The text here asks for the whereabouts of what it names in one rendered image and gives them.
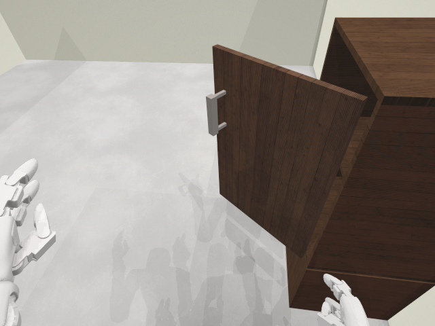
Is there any robot right hand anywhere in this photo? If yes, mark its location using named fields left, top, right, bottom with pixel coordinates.
left=317, top=274, right=370, bottom=326

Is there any handle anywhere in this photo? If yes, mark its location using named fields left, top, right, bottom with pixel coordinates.
left=206, top=90, right=227, bottom=136

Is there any cupboard door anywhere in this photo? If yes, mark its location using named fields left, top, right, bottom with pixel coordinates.
left=212, top=44, right=368, bottom=258

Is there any robot left forearm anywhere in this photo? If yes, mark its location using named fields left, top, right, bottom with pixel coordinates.
left=0, top=281, right=21, bottom=326

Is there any robot left hand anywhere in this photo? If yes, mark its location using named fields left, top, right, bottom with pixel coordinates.
left=0, top=158, right=56, bottom=283

